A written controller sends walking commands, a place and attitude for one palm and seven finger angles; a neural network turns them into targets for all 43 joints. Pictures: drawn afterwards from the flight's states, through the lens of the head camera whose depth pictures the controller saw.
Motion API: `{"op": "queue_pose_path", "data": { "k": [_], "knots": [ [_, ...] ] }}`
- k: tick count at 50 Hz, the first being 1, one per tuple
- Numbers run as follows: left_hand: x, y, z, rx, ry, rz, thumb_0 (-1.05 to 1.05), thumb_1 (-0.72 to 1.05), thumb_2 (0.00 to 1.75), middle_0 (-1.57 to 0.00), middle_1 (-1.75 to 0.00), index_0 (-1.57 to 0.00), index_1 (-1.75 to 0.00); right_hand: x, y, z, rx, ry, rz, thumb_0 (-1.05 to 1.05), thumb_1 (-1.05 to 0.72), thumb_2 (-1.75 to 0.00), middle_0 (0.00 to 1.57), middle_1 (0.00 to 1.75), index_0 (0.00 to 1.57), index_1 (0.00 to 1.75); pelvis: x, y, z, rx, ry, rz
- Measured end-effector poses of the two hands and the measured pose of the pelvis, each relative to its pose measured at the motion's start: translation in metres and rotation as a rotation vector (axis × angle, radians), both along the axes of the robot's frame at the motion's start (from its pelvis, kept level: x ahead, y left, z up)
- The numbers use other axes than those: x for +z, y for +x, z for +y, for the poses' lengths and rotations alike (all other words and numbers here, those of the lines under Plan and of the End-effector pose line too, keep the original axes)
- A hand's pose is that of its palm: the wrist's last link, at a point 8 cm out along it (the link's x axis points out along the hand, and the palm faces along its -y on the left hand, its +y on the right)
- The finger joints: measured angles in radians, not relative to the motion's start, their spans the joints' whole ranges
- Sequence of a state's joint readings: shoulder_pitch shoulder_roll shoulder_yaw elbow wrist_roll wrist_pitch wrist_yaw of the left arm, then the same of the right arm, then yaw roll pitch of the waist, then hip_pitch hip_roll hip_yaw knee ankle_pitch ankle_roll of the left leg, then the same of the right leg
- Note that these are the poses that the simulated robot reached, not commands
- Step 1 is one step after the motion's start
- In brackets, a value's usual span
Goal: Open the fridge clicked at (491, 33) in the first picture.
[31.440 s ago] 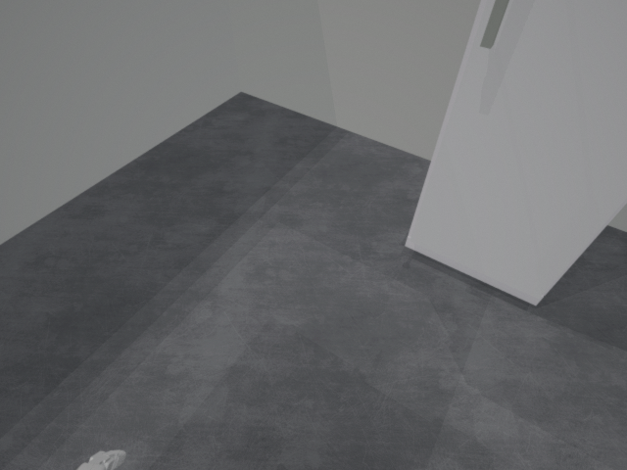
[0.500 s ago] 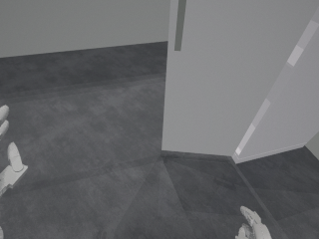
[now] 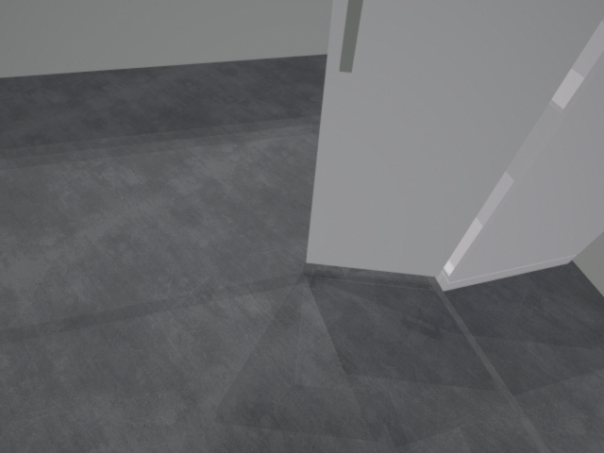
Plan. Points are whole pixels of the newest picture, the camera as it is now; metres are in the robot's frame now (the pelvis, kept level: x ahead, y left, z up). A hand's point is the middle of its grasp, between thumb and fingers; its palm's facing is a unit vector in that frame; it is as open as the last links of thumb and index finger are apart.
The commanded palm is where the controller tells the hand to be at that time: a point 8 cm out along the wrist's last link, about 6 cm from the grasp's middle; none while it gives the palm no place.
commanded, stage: let the arm hang, fingers relaxed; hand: left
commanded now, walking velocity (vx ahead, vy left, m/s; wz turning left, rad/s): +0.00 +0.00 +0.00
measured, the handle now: out of the picture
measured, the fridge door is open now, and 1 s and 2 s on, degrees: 70 70 70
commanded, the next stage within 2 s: look to check the result in 0.76 s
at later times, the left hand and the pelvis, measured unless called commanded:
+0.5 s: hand out of the picture +0.06 +0.26 -0.15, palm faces -0.02 -0.95 -0.32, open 7.4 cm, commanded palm none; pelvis +0.00 +0.02 +0.01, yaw -1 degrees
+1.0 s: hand out of the picture +0.10 +0.26 -0.15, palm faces -0.05 -0.94 -0.33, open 7.4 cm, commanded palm none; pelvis +0.03 +0.01 +0.01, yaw -1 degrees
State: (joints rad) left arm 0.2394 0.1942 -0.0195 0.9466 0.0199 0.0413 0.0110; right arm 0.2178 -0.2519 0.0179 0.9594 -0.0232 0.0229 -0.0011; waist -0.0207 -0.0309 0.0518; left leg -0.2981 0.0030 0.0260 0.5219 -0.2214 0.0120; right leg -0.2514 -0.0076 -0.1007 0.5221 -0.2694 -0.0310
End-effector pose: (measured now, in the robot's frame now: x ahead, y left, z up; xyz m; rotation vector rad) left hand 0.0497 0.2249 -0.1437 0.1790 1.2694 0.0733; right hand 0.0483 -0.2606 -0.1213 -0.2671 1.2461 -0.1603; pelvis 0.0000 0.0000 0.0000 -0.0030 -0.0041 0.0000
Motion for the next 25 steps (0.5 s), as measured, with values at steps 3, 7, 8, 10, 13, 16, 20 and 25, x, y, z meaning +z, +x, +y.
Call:
{"op": "queue_pose_path", "data": {
  "k": [3, 7, 8, 10, 13, 16, 20, 25],
  "knots": [
    [-0.003, -0.034, 0.008, 0.039, 0.003, 0.092, 0.0, 0.98, 0.89, -0.2, -0.3, -0.21, -0.3, -0.001, -0.038, 0.005, -0.028, 0.001, 0.126, 0.01, -0.91, -0.9, 0.2, 0.3, 0.2, 0.3, 0.003, -0.001, 0.0, 0.004, -0.008, -0.002],
    [0.002, -0.064, 0.023, 0.068, 0.034, 0.178, 0.0, 0.96, 0.89, -0.2, -0.3, -0.2, -0.3, -0.004, -0.069, 0.014, -0.067, 0.017, 0.216, 0.01, -0.91, -0.9, 0.2, 0.3, 0.2, 0.3, 0.006, -0.001, 0.003, 0.003, -0.014, -0.006],
    [0.004, -0.069, 0.028, 0.072, 0.044, 0.192, 0.0, 0.96, 0.89, -0.2, -0.3, -0.2, -0.3, -0.005, -0.074, 0.016, -0.075, 0.021, 0.226, 0.01, -0.91, -0.9, 0.2, 0.3, 0.2, 0.3, 0.006, -0.001, 0.004, 0.002, -0.014, -0.007],
    [0.008, -0.074, 0.037, 0.078, 0.066, 0.207, 0.01, 0.94, 0.89, -0.2, -0.3, -0.2, -0.3, -0.007, -0.079, 0.02, -0.086, 0.031, 0.232, 0.01, -0.91, -0.9, 0.2, 0.3, 0.2, 0.3, 0.007, -0.001, 0.006, -0.001, -0.014, -0.01],
    [0.013, -0.071, 0.05, 0.078, 0.098, 0.202, 0.01, 0.93, 0.89, -0.2, -0.3, -0.2, -0.3, -0.01, -0.077, 0.025, -0.094, 0.042, 0.217, 0.01, -0.91, -0.9, 0.2, 0.3, 0.2, 0.3, 0.008, -0.001, 0.01, -0.006, -0.012, -0.015],
    [0.018, -0.059, 0.061, 0.071, 0.123, 0.168, 0.01, 0.92, 0.89, -0.2, -0.3, -0.2, -0.3, -0.012, -0.067, 0.027, -0.091, 0.05, 0.182, 0.01, -0.91, -0.9, 0.2, 0.3, 0.2, 0.3, 0.008, -0.001, 0.013, -0.009, -0.01, -0.019],
    [0.023, -0.033, 0.071, 0.054, 0.143, 0.095, 0.01, 0.92, 0.89, -0.2, -0.3, -0.2, -0.3, -0.012, -0.045, 0.026, -0.077, 0.049, 0.118, 0.01, -0.9, -0.9, 0.2, 0.3, 0.2, 0.3, 0.009, -0.001, 0.016, -0.012, -0.007, -0.021],
    [0.029, 0.003, 0.076, 0.026, 0.149, 0.0, 0.01, 0.91, 0.89, -0.2, -0.3, -0.2, -0.3, -0.007, -0.014, 0.019, -0.055, 0.031, 0.034, 0.01, -0.9, -0.9, 0.2, 0.3, 0.2, 0.3, 0.01, 0.001, 0.02, -0.014, -0.004, -0.022]
  ]
}}
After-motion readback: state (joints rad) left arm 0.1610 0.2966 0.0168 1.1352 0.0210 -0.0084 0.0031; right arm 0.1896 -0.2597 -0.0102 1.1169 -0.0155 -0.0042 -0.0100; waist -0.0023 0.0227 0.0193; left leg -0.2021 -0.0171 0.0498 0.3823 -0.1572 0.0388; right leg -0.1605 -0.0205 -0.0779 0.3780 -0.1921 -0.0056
